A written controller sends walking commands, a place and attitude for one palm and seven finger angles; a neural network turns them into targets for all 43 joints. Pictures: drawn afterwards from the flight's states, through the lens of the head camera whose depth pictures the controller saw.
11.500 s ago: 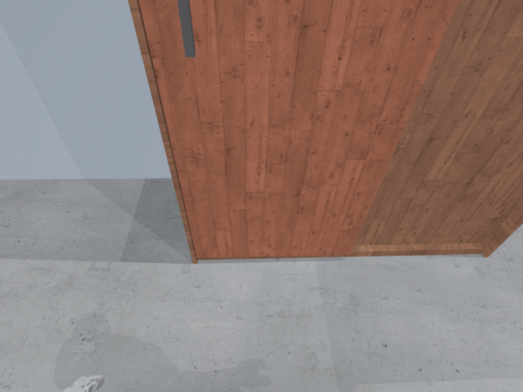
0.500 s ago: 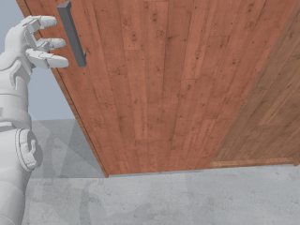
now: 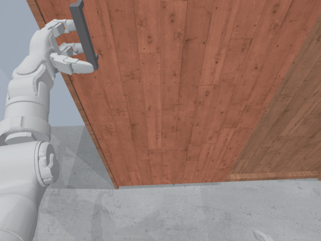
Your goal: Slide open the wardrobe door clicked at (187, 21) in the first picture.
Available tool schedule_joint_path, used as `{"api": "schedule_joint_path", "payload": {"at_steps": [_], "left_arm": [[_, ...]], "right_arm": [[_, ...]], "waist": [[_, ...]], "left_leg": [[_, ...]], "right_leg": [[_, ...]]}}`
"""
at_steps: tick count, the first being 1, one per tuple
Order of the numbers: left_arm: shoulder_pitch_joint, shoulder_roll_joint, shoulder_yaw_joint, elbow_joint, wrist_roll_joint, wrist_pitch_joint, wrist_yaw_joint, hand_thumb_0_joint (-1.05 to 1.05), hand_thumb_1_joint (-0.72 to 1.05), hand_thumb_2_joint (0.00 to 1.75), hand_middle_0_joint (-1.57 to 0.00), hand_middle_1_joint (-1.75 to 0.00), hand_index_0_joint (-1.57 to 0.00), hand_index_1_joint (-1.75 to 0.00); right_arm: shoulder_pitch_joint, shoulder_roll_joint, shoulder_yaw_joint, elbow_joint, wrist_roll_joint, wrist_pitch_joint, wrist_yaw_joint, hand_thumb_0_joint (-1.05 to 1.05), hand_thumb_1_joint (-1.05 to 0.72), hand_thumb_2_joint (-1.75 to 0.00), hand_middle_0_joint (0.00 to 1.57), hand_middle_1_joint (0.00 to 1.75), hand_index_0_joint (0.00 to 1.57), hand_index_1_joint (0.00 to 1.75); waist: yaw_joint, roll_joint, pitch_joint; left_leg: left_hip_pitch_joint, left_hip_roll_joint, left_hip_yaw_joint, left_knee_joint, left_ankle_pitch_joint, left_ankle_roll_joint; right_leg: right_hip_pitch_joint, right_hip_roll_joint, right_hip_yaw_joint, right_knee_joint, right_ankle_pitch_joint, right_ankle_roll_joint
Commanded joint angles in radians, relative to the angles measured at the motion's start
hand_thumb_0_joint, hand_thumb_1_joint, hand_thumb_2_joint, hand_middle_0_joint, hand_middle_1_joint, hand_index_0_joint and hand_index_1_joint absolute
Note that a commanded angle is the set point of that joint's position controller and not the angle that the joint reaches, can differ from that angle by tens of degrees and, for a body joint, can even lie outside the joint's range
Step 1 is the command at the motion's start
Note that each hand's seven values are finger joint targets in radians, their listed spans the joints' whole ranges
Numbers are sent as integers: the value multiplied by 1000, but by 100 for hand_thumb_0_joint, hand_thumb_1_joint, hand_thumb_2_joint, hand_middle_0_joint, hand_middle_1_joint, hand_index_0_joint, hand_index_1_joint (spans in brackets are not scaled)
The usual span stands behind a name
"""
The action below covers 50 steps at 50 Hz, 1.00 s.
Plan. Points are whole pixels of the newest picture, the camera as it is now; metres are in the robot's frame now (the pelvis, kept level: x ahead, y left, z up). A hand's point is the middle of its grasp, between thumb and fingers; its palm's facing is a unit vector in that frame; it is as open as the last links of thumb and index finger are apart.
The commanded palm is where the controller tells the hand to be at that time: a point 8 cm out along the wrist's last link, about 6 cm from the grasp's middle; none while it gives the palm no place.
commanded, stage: feel for the door with the fingertips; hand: left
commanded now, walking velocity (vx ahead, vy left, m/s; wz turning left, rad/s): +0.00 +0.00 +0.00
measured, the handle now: (87, 36) +0.53 +0.17 +0.25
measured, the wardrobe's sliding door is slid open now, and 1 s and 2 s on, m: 0.00 0.00 0.00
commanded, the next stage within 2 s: slide the fingers in behind the handle in 0.54 s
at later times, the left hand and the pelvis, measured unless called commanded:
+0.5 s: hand (78, 45) +0.48 +0.18 +0.26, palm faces +0.02 -1.00 +0.01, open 14.0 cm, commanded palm +0.46 +0.24 +0.25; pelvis +0.00 -0.01 +0.00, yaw +0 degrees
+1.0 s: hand (72, 45) +0.48 +0.19 +0.26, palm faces +0.03 -1.00 +0.00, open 13.9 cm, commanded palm +0.45 +0.24 +0.25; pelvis +0.00 +0.00 +0.00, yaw -1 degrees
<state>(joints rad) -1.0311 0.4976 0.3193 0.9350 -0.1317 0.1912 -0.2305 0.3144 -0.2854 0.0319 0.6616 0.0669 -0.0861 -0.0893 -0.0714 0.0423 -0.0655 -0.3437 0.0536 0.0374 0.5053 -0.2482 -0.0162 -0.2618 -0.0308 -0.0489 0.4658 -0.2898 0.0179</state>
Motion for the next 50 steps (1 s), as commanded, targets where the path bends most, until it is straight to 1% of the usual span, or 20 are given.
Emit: {"api": "schedule_joint_path", "payload": {"at_steps": [1, 4, 5, 8, 12, 15, 18, 20, 22, 24, 26, 30, 33, 36, 37, 40, 43, 44, 46, 50], "left_arm": [[-510, 263, 59, -316, -3, -103, 44, 0, -50, 30, -30, -120, -30, -120], [-502, 243, 50, -272, -4, -86, 40, 0, -50, 30, -30, -120, -30, -120], [-498, 275, 67, -240, -2, -81, 40, 0, -50, 30, -30, -120, -30, -120], [-566, 298, 64, -184, 22, -62, 44, 0, -50, 30, -30, -120, -30, -120], [-567, 289, 51, -205, 33, -87, 40, 0, -50, 30, -30, -120, -30, -120], [-588, 205, -15, -177, 5, -107, 15, 0, -50, 30, -30, -120, -30, -120], [-603, 208, -11, -144, -8, -99, -11, 0, -50, 30, -30, -120, -30, -120], [-608, 219, -8, -104, -10, -98, -9, 0, -50, 30, -30, -120, -30, -120], [-604, 284, 47, -77, 4, -101, 4, 0, -50, 30, -30, -120, -30, -120], [-631, 295, 49, -59, 18, -109, 19, 0, -50, 30, -30, -120, -30, -120], [-651, 292, 40, -73, 29, -134, 33, 0, -50, 30, -30, -120, -30, -120], [-658, 356, 77, -81, 41, -171, 37, 0, -50, 30, -30, -120, -30, -120], [-690, 347, 70, -80, 42, -180, 27, 0, -50, 30, -30, -120, -30, -120], [-632, 338, 77, -99, 29, -184, 16, 0, -50, 30, -30, -120, -30, -120], [-623, 367, 98, -91, 32, -182, 16, 0, -50, 30, -30, -120, -30, -120], [-609, 325, 58, -91, 24, -176, 7, 0, -50, 30, -30, -120, -30, -120], [-573, 292, 42, -109, 23, -150, 1, 0, -50, 30, -30, -120, -30, -120], [-564, 283, 36, -95, 19, -138, -3, 0, -50, 30, -30, -120, -30, -120], [-535, 313, 69, -119, 5, -132, -7, 0, -50, 30, -30, -120, -30, -120], [-545, 234, 12, -181, -5, -117, -3, 0, -50, 30, -30, -120, -30, -120]], "right_arm": [[26, -143, -52, -114, -9, -35, -4, 0, -90, -90, 20, 30, 20, 30], [12, -139, -50, -109, -5, -28, -7, 0, -90, -90, 20, 30, 20, 30], [20, -144, -49, -103, -5, -21, -11, 0, -90, -90, 20, 30, 20, 30], [20, -144, -45, -93, -4, -13, -18, 0, -90, -90, 20, 30, 20, 30], [31, -139, -49, -98, -6, -14, -19, 0, -90, -90, 20, 30, 20, 30], [49, -143, -53, -86, -6, -20, -25, 0, -90, -90, 20, 30, 20, 30], [50, -148, -54, -72, -3, -23, -29, 0, -90, -90, 20, 30, 20, 30], [64, -151, -52, -60, -5, -25, -28, 0, -90, -90, 20, 30, 20, 30], [75, -155, -54, -55, -8, -26, -25, 0, -90, -90, 20, 30, 20, 30], [85, -154, -54, -52, -12, -24, -23, 0, -90, -90, 20, 30, 20, 30], [93, -154, -55, -54, -15, -26, -19, 0, -90, -90, 20, 30, 20, 30], [113, -161, -61, -55, -19, -28, -18, 0, -90, -90, 20, 30, 20, 30], [115, -160, -61, -52, -17, -31, -18, 0, -90, -90, 20, 30, 20, 30], [105, -158, -59, -67, -15, -33, -15, 0, -90, -90, 20, 30, 20, 30], [107, -160, -59, -64, -15, -31, -17, 0, -90, -90, 20, 30, 20, 30], [107, -160, -59, -68, -12, -32, -17, 0, -90, -90, 20, 30, 20, 30], [94, -158, -59, -74, -7, -34, -16, 0, -90, -90, 20, 30, 20, 30], [94, -159, -60, -71, -7, -33, -16, 0, -90, -90, 20, 30, 20, 30], [94, -165, -61, -77, -6, -30, -16, 0, -90, -90, 20, 30, 20, 30], [77, -153, -61, -87, -5, -37, -14, 0, -90, -90, 20, 30, 20, 30]], "waist": [[19, 0, -406], [14, -30, -346], [13, -57, -322], [0, -27, -262], [4, 22, -332], [-30, -42, -308], [-26, 12, -305], [-29, -6, -270], [-15, -7, -286], [-25, -8, -279], [-29, -17, -298], [-25, -21, -353], [-36, 9, -348], [-15, 28, -366], [-13, 20, -352], [-22, -6, -316], [-14, 27, -301], [-17, 10, -291], [-4, -20, -312], [-14, 7, -300]], "left_leg": [[307, -35, -42, -3, 395, 51], [277, -36, -28, -8, 370, 55], [248, -38, -27, -12, 337, 58], [217, -39, -26, -27, 281, 58], [263, -40, -25, -13, 332, 56], [269, -36, -29, -12, 318, 60], [276, -39, -27, -16, 294, 57], [247, -41, -31, -18, 270, 58], [231, -41, -35, -17, 272, 58], [213, -42, -32, -18, 260, 58], [219, -40, -33, -15, 276, 59], [225, -40, -31, -6, 286, 61], [234, -38, -30, -9, 281, 57], [243, -39, -28, -10, 294, 55], [239, -36, -27, -13, 300, 56], [219, -36, -24, -19, 270, 57], [238, -33, -24, -26, 273, 55], [231, -33, -24, -27, 259, 56], [228, -33, -26, -29, 270, 57], [254, -32, -24, -24, 275, 57]], "right_leg": [[53, 47, -2, -14, 449, -38], [49, 47, 1, -22, 456, -33], [61, 45, 0, -30, 433, -33], [24, 39, 4, -40, 386, -32], [42, 40, 10, -34, 423, -36], [26, 44, 2, -43, 412, -32], [-3, 43, 9, -47, 391, -33], [-9, 40, 4, -54, 361, -32], [-4, 41, 9, -48, 365, -33], [-10, 38, 10, -49, 357, -29], [-1, 40, 9, -43, 370, -28], [25, 40, 13, -37, 386, -27], [9, 42, 16, -40, 385, -27], [29, 45, 13, -37, 394, -32], [31, 46, 12, -38, 399, -32], [26, 46, 6, -48, 368, -29], [-3, 49, 7, -52, 357, -31], [-7, 49, 5, -55, 346, -30], [20, 49, 4, -53, 359, -31], [0, 48, 1, -58, 345, -31]]}}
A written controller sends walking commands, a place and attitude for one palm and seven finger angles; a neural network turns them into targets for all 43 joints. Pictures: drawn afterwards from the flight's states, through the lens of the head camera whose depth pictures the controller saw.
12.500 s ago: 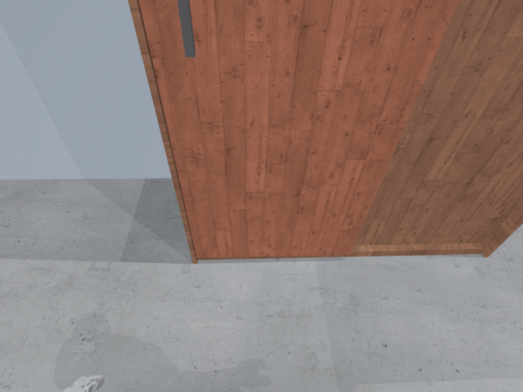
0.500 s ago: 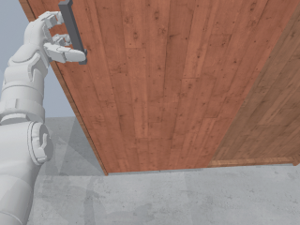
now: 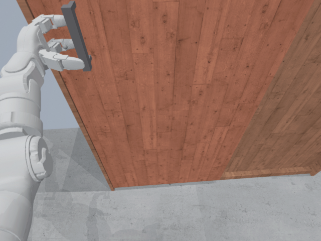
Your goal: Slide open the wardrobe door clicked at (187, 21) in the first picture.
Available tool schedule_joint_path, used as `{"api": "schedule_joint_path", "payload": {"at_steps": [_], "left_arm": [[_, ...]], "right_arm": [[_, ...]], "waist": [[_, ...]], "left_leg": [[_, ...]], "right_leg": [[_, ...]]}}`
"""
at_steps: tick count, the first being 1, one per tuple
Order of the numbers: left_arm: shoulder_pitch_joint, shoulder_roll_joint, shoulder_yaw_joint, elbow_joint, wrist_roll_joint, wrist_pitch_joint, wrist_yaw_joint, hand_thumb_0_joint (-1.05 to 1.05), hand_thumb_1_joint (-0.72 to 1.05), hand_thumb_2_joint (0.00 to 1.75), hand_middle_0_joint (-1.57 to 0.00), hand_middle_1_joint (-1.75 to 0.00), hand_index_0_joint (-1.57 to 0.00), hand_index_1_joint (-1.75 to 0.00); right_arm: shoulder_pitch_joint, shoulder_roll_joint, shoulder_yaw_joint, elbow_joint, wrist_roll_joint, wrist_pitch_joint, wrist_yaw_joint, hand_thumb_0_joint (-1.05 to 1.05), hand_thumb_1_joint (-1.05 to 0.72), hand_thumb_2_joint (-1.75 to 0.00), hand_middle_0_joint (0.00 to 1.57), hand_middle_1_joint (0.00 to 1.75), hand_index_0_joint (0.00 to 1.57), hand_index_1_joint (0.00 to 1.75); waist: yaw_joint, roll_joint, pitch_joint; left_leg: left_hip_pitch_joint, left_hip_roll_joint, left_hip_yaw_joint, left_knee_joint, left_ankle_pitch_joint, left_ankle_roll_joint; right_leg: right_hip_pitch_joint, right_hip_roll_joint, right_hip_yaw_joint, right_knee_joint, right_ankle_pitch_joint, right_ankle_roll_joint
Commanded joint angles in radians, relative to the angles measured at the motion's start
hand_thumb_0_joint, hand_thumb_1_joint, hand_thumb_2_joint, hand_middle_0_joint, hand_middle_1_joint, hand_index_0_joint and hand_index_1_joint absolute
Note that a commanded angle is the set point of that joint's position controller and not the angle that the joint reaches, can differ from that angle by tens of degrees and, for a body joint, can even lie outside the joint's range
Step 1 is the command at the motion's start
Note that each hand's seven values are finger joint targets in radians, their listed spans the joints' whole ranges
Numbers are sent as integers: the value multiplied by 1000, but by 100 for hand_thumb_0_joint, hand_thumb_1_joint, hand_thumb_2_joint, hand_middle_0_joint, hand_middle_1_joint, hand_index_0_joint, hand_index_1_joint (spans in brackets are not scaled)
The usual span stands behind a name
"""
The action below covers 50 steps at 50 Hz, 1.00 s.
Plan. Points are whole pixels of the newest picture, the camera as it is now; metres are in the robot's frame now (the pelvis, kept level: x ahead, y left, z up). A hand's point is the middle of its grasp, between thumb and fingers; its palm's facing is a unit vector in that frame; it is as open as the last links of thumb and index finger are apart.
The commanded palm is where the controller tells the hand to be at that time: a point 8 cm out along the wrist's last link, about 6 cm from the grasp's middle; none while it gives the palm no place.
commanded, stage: slide the fingers in behind the handle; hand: left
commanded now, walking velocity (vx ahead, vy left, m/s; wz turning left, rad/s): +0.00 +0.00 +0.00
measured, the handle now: (80, 37) +0.54 +0.18 +0.25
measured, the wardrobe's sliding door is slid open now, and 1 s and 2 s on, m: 0.00 0.00 0.00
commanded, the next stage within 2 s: grip the handle and tug to test in 1.46 s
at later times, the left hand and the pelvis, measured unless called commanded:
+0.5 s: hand (82, 45) +0.48 +0.16 +0.26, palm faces +0.02 -1.00 +0.01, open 14.0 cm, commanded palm +0.45 +0.22 +0.25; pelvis +0.00 +0.00 +0.00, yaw +1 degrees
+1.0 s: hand (83, 47) +0.47 +0.16 +0.26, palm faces +0.06 -1.00 +0.00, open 14.2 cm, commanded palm +0.45 +0.21 +0.25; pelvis +0.00 -0.01 +0.00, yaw +1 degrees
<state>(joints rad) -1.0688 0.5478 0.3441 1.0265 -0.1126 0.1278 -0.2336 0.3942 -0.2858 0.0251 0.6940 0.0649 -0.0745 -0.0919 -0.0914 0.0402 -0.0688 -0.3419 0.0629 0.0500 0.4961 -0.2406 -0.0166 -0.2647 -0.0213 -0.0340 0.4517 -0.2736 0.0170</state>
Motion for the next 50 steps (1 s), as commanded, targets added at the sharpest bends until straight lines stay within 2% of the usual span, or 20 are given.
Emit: {"api": "schedule_joint_path", "payload": {"at_steps": [1, 4, 6, 9, 10, 11, 15, 16, 19, 21, 23, 28, 29, 34, 36, 37, 40, 42, 46, 50], "left_arm": [[-518, 206, 8, -281, -25, -53, 8, 0, -50, 30, -30, -120, -30, -120], [-539, 151, -25, -370, -28, -55, 22, 0, -50, 30, -30, -120, -30, -120], [-543, 132, -33, -360, -33, -45, 33, 0, -50, 30, -30, -120, -30, -120], [-552, 163, 0, -284, -33, -19, 48, 0, -50, 30, -30, -120, -30, -120], [-552, 181, 5, -288, -29, -21, 54, 0, -50, 30, -30, -120, -30, -120], [-573, 156, -19, -299, -18, -21, 57, 0, -50, 30, -30, -120, -30, -120], [-595, 84, -77, -305, -5, -39, 70, 0, -50, 30, -30, -120, -30, -120], [-581, 108, -51, -287, -11, -39, 70, 0, -50, 30, -30, -120, -30, -120], [-571, 91, -42, -253, -30, -33, 61, 0, -50, 30, -30, -120, -30, -120], [-551, 131, -6, -264, -29, -35, 67, 0, -50, 30, -30, -120, -30, -120], [-578, 110, -29, -281, -14, -33, 78, 0, -50, 30, -30, -120, -30, -120], [-514, 154, 22, -296, 2, -32, 110, 0, -50, 30, -30, -120, -30, -120], [-529, 127, -3, -315, 1, -32, 109, 0, -50, 30, -30, -120, -30, -120], [-506, 140, 14, -358, 0, -28, 103, 0, -50, 30, -30, -120, -30, -120], [-530, 114, -18, -379, -6, -27, 98, 0, -50, 30, -30, -120, -30, -120], [-510, 131, 3, -367, -4, -21, 98, 0, -50, 30, -30, -120, -30, -120], [-501, 80, -39, -375, -20, -10, 92, 0, -50, 30, -30, -120, -30, -120], [-511, 101, -23, -355, -18, 1, 92, 0, -50, 30, -30, -120, -30, -120], [-509, 58, -53, -380, -24, 3, 97, 0, -50, 30, -30, -120, -30, -120], [-542, 6, -95, -366, -29, 4, 107, 0, -50, 30, -30, -120, -30, -120]], "right_arm": [[-8, -154, -52, -113, -3, -49, -10, 0, -90, -90, 20, 30, 20, 30], [-26, -146, -53, -122, -3, -59, -6, 0, -90, -90, 20, 30, 20, 30], [-32, -144, -51, -113, -4, -60, -7, 0, -90, -90, 20, 30, 20, 30], [-29, -148, -47, -99, -6, -57, -9, 0, -90, -90, 20, 30, 20, 30], [-30, -151, -47, -101, -7, -54, -10, 0, -90, -90, 20, 30, 20, 30], [-39, -145, -45, -105, -6, -55, -9, 0, -90, -90, 20, 30, 20, 30], [-33, -135, -44, -104, -11, -60, -6, 0, -90, -90, 20, 30, 20, 30], [-31, -139, -45, -99, -10, -58, -7, 0, -90, -90, 20, 30, 20, 30], [-37, -138, -45, -99, -10, -58, -8, 0, -90, -90, 20, 30, 20, 30], [-35, -140, -45, -103, -12, -54, -6, 0, -90, -90, 20, 30, 20, 30], [-39, -133, -43, -106, -13, -50, -3, 0, -90, -90, 20, 30, 20, 30], [-45, -132, -47, -118, -14, -37, 2, 0, -90, -90, 20, 30, 20, 30], [-51, -129, -46, -121, -13, -36, 2, 0, -90, -90, 20, 30, 20, 30], [-57, -128, -51, -126, -11, -33, -2, 0, -90, -90, 20, 30, 20, 30], [-66, -127, -49, -123, -9, -32, -4, 0, -90, -90, 20, 30, 20, 30], [-62, -127, -51, -120, -9, -33, -4, 0, -90, -90, 20, 30, 20, 30], [-70, -127, -50, -122, -6, -35, -7, 0, -90, -90, 20, 30, 20, 30], [-71, -129, -49, -110, -6, -33, -7, 0, -90, -90, 20, 30, 20, 30], [-80, -125, -49, -114, -6, -37, -7, 0, -90, -90, 20, 30, 20, 30], [-77, -126, -48, -107, -8, -38, -8, 0, -90, -90, 20, 30, 20, 30]], "waist": [[9, 8, -285], [12, 64, -332], [6, 61, -317], [7, -27, -268], [12, -22, -277], [7, 20, -293], [-6, 41, -311], [-2, 10, -319], [4, -37, -319], [21, -29, -348], [15, 2, -333], [38, -45, -334], [34, -42, -324], [41, -44, -346], [30, -15, -326], [37, -16, -329], [31, -33, -311], [28, -31, -301], [27, -7, -316], [8, -38, -289]], "left_leg": [[247, -40, -42, -18, 262, 56], [305, -39, -49, -13, 300, 49], [309, -38, -52, -8, 302, 48], [248, -42, -56, -21, 243, 53], [247, -44, -50, -19, 249, 55], [260, -45, -49, -17, 262, 53], [294, -44, -54, -4, 294, 50], [290, -42, -59, -7, 291, 48], [280, -44, -55, -8, 291, 50], [271, -46, -52, -8, 318, 50], [269, -47, -44, -7, 329, 50], [244, -47, -34, -14, 335, 56], [240, -49, -31, -17, 327, 56], [254, -50, -22, -15, 342, 61], [258, -51, -19, -16, 332, 63], [261, -51, -23, -17, 324, 61], [260, -53, -20, -19, 310, 64], [258, -53, -23, -20, 302, 64], [274, -53, -26, -19, 312, 62], [277, -52, -31, -19, 294, 63]], "right_leg": [[-2, 40, -13, -44, 326, -31], [-12, 42, -15, -35, 333, -36], [-24, 42, -18, -37, 331, -36], [-23, 41, -20, -42, 296, -32], [-5, 38, -19, -43, 300, -34], [-10, 35, -14, -35, 314, -34], [-26, 35, -16, -32, 327, -36], [-19, 36, -17, -31, 329, -36], [-5, 38, -18, -26, 347, -35], [30, 35, -16, -18, 379, -36], [21, 33, -15, -17, 393, -34], [64, 36, -12, -17, 416, -34], [66, 35, -12, -19, 415, -33], [90, 37, -7, -22, 446, -33], [81, 35, -7, -29, 438, -31], [76, 37, -8, -31, 423, -33], [75, 37, -11, -40, 410, -32], [62, 37, -8, -41, 406, -32], [60, 35, -10, -39, 404, -33], [34, 37, -15, -45, 376, -30]]}}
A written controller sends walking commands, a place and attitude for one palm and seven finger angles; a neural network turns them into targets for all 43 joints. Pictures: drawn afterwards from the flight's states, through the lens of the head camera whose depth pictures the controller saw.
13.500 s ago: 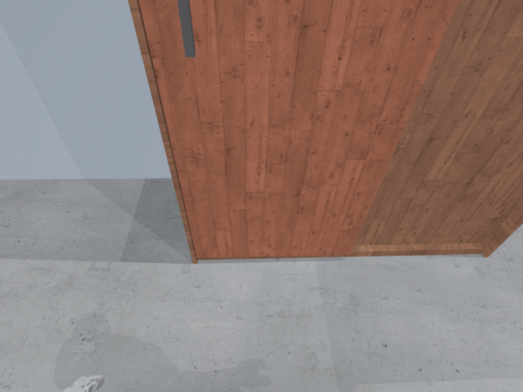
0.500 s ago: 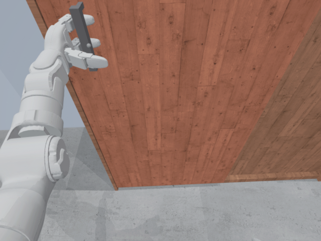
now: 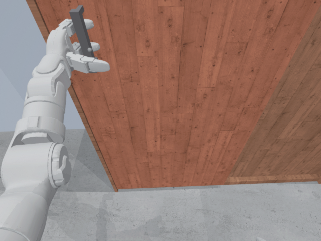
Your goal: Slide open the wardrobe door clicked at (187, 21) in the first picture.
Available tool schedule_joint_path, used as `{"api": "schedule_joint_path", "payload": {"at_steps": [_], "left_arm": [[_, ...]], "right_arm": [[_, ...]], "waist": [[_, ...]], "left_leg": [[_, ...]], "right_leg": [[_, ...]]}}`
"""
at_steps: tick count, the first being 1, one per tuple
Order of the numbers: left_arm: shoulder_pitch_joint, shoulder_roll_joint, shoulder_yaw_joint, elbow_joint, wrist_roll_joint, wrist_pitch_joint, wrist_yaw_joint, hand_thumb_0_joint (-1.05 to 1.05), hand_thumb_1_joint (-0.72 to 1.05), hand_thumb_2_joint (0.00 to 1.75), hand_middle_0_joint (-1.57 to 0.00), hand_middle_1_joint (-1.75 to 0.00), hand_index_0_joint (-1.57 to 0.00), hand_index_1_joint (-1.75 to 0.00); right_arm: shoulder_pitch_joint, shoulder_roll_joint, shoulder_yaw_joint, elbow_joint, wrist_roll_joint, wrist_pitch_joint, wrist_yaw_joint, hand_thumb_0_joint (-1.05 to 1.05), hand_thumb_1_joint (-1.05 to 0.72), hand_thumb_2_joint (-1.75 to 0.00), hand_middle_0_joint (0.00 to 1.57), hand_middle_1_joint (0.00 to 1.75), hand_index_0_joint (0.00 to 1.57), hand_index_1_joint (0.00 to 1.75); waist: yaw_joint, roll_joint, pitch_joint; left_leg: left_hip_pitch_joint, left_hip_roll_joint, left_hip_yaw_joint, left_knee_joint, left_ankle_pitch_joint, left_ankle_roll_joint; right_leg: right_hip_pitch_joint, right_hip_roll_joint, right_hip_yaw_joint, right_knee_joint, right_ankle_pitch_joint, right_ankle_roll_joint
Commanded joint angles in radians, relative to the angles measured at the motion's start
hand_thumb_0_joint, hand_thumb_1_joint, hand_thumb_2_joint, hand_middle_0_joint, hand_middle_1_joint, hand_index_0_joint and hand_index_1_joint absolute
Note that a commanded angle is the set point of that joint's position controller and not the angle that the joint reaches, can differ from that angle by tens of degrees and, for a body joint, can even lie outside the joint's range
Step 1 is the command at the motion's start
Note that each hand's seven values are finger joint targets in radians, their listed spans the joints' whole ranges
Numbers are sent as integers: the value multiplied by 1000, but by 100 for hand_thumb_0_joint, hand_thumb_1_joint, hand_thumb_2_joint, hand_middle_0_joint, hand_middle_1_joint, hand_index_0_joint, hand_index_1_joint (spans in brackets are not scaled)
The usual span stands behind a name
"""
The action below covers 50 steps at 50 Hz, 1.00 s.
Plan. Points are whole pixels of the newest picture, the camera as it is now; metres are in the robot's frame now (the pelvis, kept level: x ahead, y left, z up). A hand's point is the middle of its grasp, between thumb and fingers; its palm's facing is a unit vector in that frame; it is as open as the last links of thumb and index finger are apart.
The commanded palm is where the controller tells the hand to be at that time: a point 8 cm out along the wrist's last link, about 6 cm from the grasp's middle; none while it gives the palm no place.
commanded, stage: slide the fingers in behind the handle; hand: left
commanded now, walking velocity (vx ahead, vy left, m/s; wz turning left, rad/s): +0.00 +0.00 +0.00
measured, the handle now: (87, 40) +0.53 +0.18 +0.25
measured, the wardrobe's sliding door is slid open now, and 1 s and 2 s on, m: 0.00 0.00 0.00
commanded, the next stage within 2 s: grip the handle and tug to test in 0.46 s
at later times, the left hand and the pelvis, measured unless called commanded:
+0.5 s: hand (91, 49) +0.48 +0.16 +0.26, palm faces +0.04 -1.00 +0.00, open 14.0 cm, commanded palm +0.45 +0.22 +0.25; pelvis +0.00 +0.01 +0.00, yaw -1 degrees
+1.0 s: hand (90, 49) +0.48 +0.16 +0.26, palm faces +0.04 -1.00 +0.01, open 9.7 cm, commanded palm +0.45 +0.22 +0.25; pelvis +0.00 +0.00 +0.00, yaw +0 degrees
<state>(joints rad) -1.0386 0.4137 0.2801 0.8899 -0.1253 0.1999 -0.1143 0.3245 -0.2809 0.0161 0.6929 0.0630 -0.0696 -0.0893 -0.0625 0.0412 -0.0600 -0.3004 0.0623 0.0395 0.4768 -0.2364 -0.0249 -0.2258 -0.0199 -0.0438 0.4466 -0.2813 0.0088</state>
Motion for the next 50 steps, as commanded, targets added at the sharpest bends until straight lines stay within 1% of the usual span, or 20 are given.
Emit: {"api": "schedule_joint_path", "payload": {"at_steps": [1, 6, 12, 14, 18, 21, 24, 25, 26, 28, 30, 31, 34, 39, 40, 41, 43, 46, 47, 50], "left_arm": [[-585, 166, -10, -238, -13, -70, -10, 0, -50, 30, -30, -120, -30, -120], [-599, 178, -1, -174, -9, -65, -6, 0, -50, 30, -30, -120, -30, -120], [-623, 204, 21, -188, 4, -101, 6, 0, -50, 30, -30, -120, -30, -120], [-622, 164, -5, -201, 1, -107, 3, 0, -50, 30, -30, -120, -30, -120], [-552, 210, 46, -186, -4, -95, 3, 0, -50, 30, -30, -120, -30, -120], [-567, 226, 43, -252, 4, -98, 1, 0, -50, 30, -30, -120, -30, -120], [-542, 196, 29, -258, 8, -83, 5, 0, -50, 30, -30, -120, -30, -120], [-538, 181, 15, -251, 0, -81, 5, 0, -50, 30, -30, -120, -30, -120], [-521, 209, 43, -249, -2, -74, 5, 0, -50, 30, -30, -120, -30, -120], [-549, 176, 14, -250, -8, -61, 0, 0, -50, 30, -30, -120, -30, -120], [-534, 198, 29, -248, -7, -58, 3, 0, -41, 34, -31, -121, -31, -121], [-547, 219, 46, -268, -4, -59, 6, 0, -36, 36, -32, -122, -32, -122], [-548, 176, 10, -269, 1, -60, 9, 0, -22, 42, -33, -124, -33, -124], [-531, 221, 53, -251, -9, -63, 5, 0, 1, 52, -35, -127, -35, -127], [-501, 239, 64, -250, -12, -67, 2, 0, 6, 54, -36, -128, -36, -128], [-518, 245, 62, -248, -7, -68, 0, 0, 11, 56, -36, -129, -36, -129], [-525, 206, 34, -242, -6, -63, -4, 0, 20, 60, -38, -130, -38, -130], [-533, 225, 40, -218, 0, -63, 0, 0, 34, 66, -39, -132, -39, -132], [-550, 200, 19, -203, 0, -59, -3, 0, 39, 68, -40, -133, -40, -133], [-535, 240, 52, -200, -2, -68, -3, 0, 53, 74, -41, -135, -41, -135]], "right_arm": [[-8, -132, -42, -101, -7, -45, -9, 0, -90, -90, 20, 30, 20, 30], [-2, -131, -36, -92, -8, -39, -11, 0, -90, -90, 20, 30, 20, 30], [8, -127, -36, -97, -14, -44, -9, 0, -90, -90, 20, 30, 20, 30], [7, -122, -36, -101, -14, -45, -6, 0, -90, -90, 20, 30, 20, 30], [5, -127, -38, -104, -13, -41, -6, 0, -90, -90, 20, 30, 20, 30], [-2, -128, -37, -113, -12, -39, -4, 0, -90, -90, 20, 30, 20, 30], [-8, -121, -40, -115, -9, -39, -4, 0, -90, -90, 20, 30, 20, 30], [-4, -124, -38, -114, -11, -38, -4, 0, -90, -90, 20, 30, 20, 30], [-6, -127, -41, -113, -8, -36, -6, 0, -90, -90, 20, 30, 20, 30], [-11, -126, -39, -111, -7, -36, -8, 0, -90, -90, 20, 30, 20, 30], [-10, -128, -39, -110, -8, -38, -10, 0, -90, -90, 20, 30, 20, 30], [-15, -127, -38, -111, -8, -37, -9, 0, -90, -90, 20, 30, 20, 30], [-16, -120, -37, -111, -9, -37, -8, 0, -90, -90, 20, 30, 20, 30], [-16, -128, -40, -114, -11, -36, -11, 0, -90, -90, 20, 30, 20, 30], [-16, -131, -38, -119, -12, -34, -13, 0, -90, -90, 20, 30, 20, 30], [-22, -131, -38, -115, -8, -30, -14, 0, -90, -90, 20, 30, 20, 30], [-22, -125, -37, -119, -8, -31, -13, 0, -90, -90, 20, 30, 20, 30], [-15, -129, -36, -111, -7, -28, -13, 0, -90, -90, 20, 30, 20, 30], [-15, -127, -36, -109, -8, -27, -15, 0, -90, -90, 20, 30, 20, 30], [-4, -132, -40, -110, -11, -25, -17, 0, -90, -90, 20, 30, 20, 30]], "waist": [[-15, -27, -321], [-16, -33, -299], [-12, -14, -358], [-16, -9, -354], [7, -55, -359], [11, -13, -363], [9, -4, -336], [5, -19, -330], [10, -42, -325], [1, -44, -308], [7, -34, -311], [11, 5, -326], [3, 5, -325], [9, -64, -337], [19, -57, -342], [12, -44, -335], [8, -34, -323], [3, -21, -301], [-6, -21, -286], [0, -40, -317]], "left_leg": [[242, -50, -24, 0, 299, 70], [217, -53, -26, 0, 286, 69], [248, -51, -30, 9, 327, 65], [254, -48, -30, 11, 345, 62], [235, -47, -23, 7, 359, 66], [237, -47, -21, 4, 371, 65], [246, -43, -20, 4, 360, 64], [242, -44, -21, 1, 358, 65], [234, -43, -24, -1, 349, 67], [230, -43, -24, -7, 322, 65], [229, -45, -24, -5, 317, 66], [236, -46, -21, -6, 319, 65], [246, -44, -24, -7, 331, 61], [229, -46, -21, -14, 319, 67], [227, -47, -19, -13, 326, 68], [227, -48, -17, -12, 330, 67], [226, -48, -16, -12, 318, 66], [219, -48, -19, -11, 306, 67], [215, -49, -18, -12, 297, 66], [217, -51, -15, -6, 317, 69]], "right_leg": [[-2, 35, -2, -35, 392, -23], [-11, 32, -2, -33, 381, -24], [4, 33, -1, -19, 409, -26], [0, 34, -4, -16, 421, -27], [32, 37, -4, -14, 448, -27], [44, 35, -5, -14, 453, -29], [18, 38, -6, -22, 426, -29], [28, 38, -9, -28, 424, -28], [27, 40, -8, -28, 421, -28], [12, 39, -9, -31, 398, -26], [20, 37, -9, -36, 386, -28], [20, 35, -3, -35, 391, -28], [14, 36, -7, -33, 396, -30], [45, 36, -4, -37, 414, -26], [61, 35, -4, -37, 414, -27], [58, 33, -1, -34, 427, -27], [39, 34, -2, -37, 415, -26], [26, 34, -1, -42, 396, -26], [12, 34, -2, -43, 389, -25], [37, 33, -2, -41, 412, -24]]}}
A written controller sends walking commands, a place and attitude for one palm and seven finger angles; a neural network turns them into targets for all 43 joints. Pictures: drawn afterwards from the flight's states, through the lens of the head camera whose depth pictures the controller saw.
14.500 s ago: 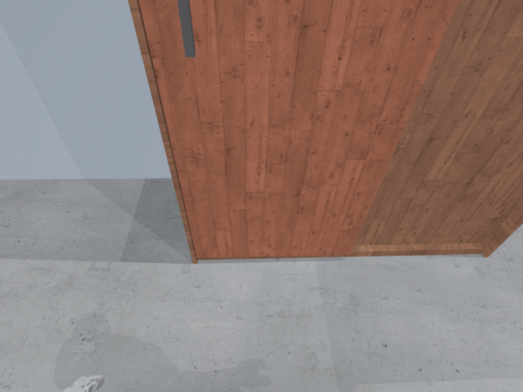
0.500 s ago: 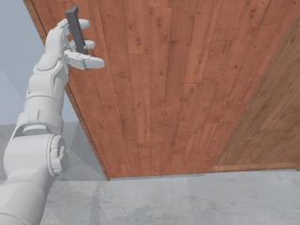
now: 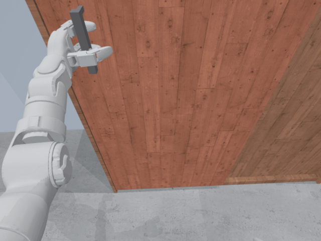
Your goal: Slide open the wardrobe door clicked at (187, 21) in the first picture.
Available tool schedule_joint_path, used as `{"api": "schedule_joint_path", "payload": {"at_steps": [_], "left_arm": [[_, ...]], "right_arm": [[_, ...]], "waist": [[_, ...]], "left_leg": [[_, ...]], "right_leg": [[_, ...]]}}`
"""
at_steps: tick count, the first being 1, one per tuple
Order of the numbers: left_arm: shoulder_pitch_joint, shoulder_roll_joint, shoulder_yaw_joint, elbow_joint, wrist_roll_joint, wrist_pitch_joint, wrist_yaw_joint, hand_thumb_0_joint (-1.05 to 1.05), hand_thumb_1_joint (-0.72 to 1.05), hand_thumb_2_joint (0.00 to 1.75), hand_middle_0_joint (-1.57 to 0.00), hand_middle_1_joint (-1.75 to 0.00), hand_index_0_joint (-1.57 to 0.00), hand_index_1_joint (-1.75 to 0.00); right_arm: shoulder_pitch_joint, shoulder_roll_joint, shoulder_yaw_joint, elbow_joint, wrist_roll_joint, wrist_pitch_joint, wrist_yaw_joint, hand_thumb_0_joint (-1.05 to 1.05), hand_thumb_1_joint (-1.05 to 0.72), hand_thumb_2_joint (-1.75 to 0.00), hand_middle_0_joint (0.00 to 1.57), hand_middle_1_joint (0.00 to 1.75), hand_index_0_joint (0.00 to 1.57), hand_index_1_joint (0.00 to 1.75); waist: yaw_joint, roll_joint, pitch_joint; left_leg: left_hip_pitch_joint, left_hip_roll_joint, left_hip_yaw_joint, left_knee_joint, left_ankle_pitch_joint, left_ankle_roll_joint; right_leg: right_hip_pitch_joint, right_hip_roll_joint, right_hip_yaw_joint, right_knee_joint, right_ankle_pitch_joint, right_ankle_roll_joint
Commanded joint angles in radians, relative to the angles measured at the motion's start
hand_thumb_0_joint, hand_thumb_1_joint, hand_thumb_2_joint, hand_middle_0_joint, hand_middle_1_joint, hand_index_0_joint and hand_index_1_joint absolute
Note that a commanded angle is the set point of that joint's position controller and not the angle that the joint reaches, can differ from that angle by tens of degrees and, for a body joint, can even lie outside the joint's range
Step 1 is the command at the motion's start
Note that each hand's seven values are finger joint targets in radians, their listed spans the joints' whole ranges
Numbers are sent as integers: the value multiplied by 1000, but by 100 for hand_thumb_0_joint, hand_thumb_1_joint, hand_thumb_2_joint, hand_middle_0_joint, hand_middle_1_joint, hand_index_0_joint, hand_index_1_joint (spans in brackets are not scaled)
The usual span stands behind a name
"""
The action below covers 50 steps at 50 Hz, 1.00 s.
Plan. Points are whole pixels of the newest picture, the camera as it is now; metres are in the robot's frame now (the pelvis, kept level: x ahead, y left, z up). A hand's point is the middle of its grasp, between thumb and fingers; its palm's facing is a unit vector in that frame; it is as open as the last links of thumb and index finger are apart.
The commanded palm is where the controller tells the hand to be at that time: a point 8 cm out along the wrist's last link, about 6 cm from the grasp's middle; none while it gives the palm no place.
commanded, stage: grip the handle and tug to test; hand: left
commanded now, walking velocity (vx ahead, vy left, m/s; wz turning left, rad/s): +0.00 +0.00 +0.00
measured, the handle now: (87, 41) +0.53 +0.18 +0.25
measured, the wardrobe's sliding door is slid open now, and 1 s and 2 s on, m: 0.00 0.00 0.01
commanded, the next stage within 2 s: tug the door sideways, standing still in 0.98 s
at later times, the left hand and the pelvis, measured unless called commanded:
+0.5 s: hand (92, 50) +0.48 +0.16 +0.25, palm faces +0.05 -1.00 +0.00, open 5.7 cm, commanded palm +0.45 +0.21 +0.25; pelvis +0.01 +0.00 +0.00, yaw +0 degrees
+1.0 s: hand (92, 52) +0.47 +0.16 +0.25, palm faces +0.05 -1.00 +0.00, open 5.9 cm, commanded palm +0.42 +0.21 +0.25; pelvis +0.03 +0.00 +0.00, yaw -2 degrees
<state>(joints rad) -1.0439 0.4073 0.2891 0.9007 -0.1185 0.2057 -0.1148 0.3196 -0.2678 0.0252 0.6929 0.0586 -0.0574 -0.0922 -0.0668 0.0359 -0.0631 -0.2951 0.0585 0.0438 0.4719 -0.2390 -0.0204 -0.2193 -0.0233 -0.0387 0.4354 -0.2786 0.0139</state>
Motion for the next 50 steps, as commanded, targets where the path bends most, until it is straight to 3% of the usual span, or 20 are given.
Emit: {"api": "schedule_joint_path", "payload": {"at_steps": [1, 4, 6, 8, 11, 14, 16, 19, 20, 22, 24, 27, 29, 32, 35, 39, 44, 46, 49, 50], "left_arm": [[-535, 258, 49, -224, -5, -78, -3, 0, 57, 76, -42, -135, -42, -135], [-557, 183, -11, -261, -7, -86, -9, 0, 71, 82, -43, -137, -43, -137], [-535, 218, 21, -257, -17, -87, -11, 0, 81, 86, -44, -139, -44, -139], [-530, 210, 21, -264, -23, -82, -15, 0, 90, 90, -45, -140, -45, -140], [-543, 230, 29, -291, -22, -81, -16, 0, 90, 90, -45, -140, -45, -140], [-503, 187, 10, -347, -18, -75, -12, 0, 90, 90, -45, -140, -45, -140], [-474, 232, 52, -361, -25, -71, -4, 0, 90, 90, -45, -140, -45, -140], [-468, 159, 2, -388, -32, -53, -2, 0, 90, 90, -45, -140, -45, -140], [-446, 175, 14, -365, -32, -50, 1, 0, 90, 90, -45, -140, -45, -140], [-467, 208, 32, -359, -24, -35, 1, 0, 90, 90, -45, -140, -45, -140], [-504, 164, -9, -366, -20, -28, -1, 0, 90, 90, -45, -140, -45, -140], [-490, 176, 5, -391, -18, -26, 5, 0, 90, 90, -45, -140, -45, -140], [-461, 152, -6, -380, -21, -16, 7, 0, 90, 90, -45, -140, -45, -140], [-421, 172, 20, -419, -27, -15, 6, 0, 90, 90, -45, -140, -45, -140], [-373, 126, -9, -473, -36, -8, 2, 0, 90, 90, -45, -140, -45, -140], [-336, 119, -4, -543, -43, 17, 1, 0, 90, 90, -45, -140, -45, -140], [-226, 159, 48, -655, -51, 51, -2, 0, 90, 90, -45, -140, -45, -140], [-146, 147, 48, -705, -63, 67, -6, 0, 90, 90, -45, -140, -45, -140], [-107, 158, 60, -757, -67, 97, -11, 0, 90, 90, -45, -140, -45, -140], [-65, 177, 85, -761, -72, 104, -8, 0, 90, 90, -45, -140, -45, -140]], "right_arm": [[2, -145, -50, -111, -6, -37, -13, 0, -90, -90, 20, 30, 20, 30], [2, -137, -50, -111, -6, -43, -8, 0, -90, -90, 20, 30, 20, 30], [-1, -143, -52, -109, -4, -42, -10, 0, -90, -90, 20, 30, 20, 30], [-5, -142, -52, -110, -3, -44, -10, 0, -90, -90, 20, 30, 20, 30], [-4, -144, -51, -111, -4, -44, -10, 0, -90, -90, 20, 30, 20, 30], [-18, -133, -51, -124, -5, -45, -2, 0, -90, -90, 20, 30, 20, 30], [-23, -139, -52, -124, -5, -41, -1, 0, -90, -90, 20, 30, 20, 30], [-45, -132, -50, -132, -2, -39, 0, 0, -90, -90, 20, 30, 20, 30], [-39, -136, -50, -130, -4, -36, -2, 0, -90, -90, 20, 30, 20, 30], [-44, -138, -49, -126, -2, -30, -5, 0, -90, -90, 20, 30, 20, 30], [-45, -132, -49, -125, -1, -29, -6, 0, -90, -90, 20, 30, 20, 30], [-46, -131, -49, -126, -4, -27, -5, 0, -90, -90, 20, 30, 20, 30], [-49, -127, -48, -129, -4, -23, -4, 0, -90, -90, 20, 30, 20, 30], [-65, -127, -48, -142, -5, -20, -2, 0, -90, -90, 20, 30, 20, 30], [-83, -121, -47, -160, -2, -16, 3, 0, -90, -90, 20, 30, 20, 30], [-107, -119, -47, -171, 0, -8, 6, 0, -90, -90, 20, 30, 20, 30], [-136, -115, -47, -191, -2, 5, 9, 0, -90, -90, 20, 30, 20, 30], [-158, -112, -44, -206, 1, 13, 13, 0, -90, -90, 20, 30, 20, 30], [-176, -112, -41, -212, 3, 19, 13, 0, -90, -90, 20, 30, 20, 30], [-179, -113, -41, -219, 2, 23, 13, 0, -90, -90, 20, 30, 20, 30]], "waist": [[8, -27, -337], [-4, 4, -342], [1, -26, -340], [6, -36, -346], [9, -12, -360], [22, 35, -391], [31, 4, -386], [24, -14, -356], [28, -51, -344], [26, -35, -330], [12, -9, -324], [21, 21, -366], [21, -14, -362], [39, -18, -392], [48, 1, -399], [54, -14, -397], [81, -8, -433], [92, -5, -426], [94, -35, -405], [107, -51, -401]], "left_leg": [[216, -47, -21, -1, 331, 64], [248, -43, -24, 5, 359, 60], [243, -43, -25, 8, 353, 64], [242, -45, -24, 6, 353, 65], [244, -46, -23, 7, 375, 65], [282, -45, -24, 17, 443, 59], [271, -42, -25, 13, 448, 61], [265, -42, -19, 7, 430, 62], [253, -42, -19, 5, 419, 65], [243, -45, -16, 3, 406, 65], [258, -43, -18, 3, 399, 63], [287, -44, -22, 14, 451, 61], [280, -43, -23, 13, 455, 61], [286, -45, -21, 13, 481, 63], [303, -45, -19, 17, 533, 62], [312, -41, -19, 10, 535, 62], [328, -41, -13, 15, 638, 63], [320, -42, -7, 14, 673, 65], [311, -40, -5, 1, 641, 63], [303, -42, -5, 0, 635, 64]], "right_leg": [[39, 36, -4, -24, 425, -30], [16, 38, -9, -19, 435, -31], [25, 41, -8, -23, 435, -30], [33, 42, -8, -20, 446, -31], [45, 39, -8, -17, 464, -32], [49, 42, -13, -5, 501, -36], [68, 43, -13, -9, 509, -35], [60, 44, -16, -12, 502, -33], [72, 44, -20, -18, 493, -33], [63, 42, -14, -15, 496, -32], [38, 42, -13, -19, 478, -32], [50, 41, -13, -11, 508, -35], [53, 42, -16, -9, 516, -34], [88, 41, -16, -4, 546, -35], [106, 40, -19, -2, 574, -36], [111, 42, -19, -3, 585, -35], [170, 39, -18, 8, 680, -34], [196, 35, -19, 11, 717, -32], [199, 35, -20, 3, 712, -30], [214, 37, -22, 1, 708, -31]]}}
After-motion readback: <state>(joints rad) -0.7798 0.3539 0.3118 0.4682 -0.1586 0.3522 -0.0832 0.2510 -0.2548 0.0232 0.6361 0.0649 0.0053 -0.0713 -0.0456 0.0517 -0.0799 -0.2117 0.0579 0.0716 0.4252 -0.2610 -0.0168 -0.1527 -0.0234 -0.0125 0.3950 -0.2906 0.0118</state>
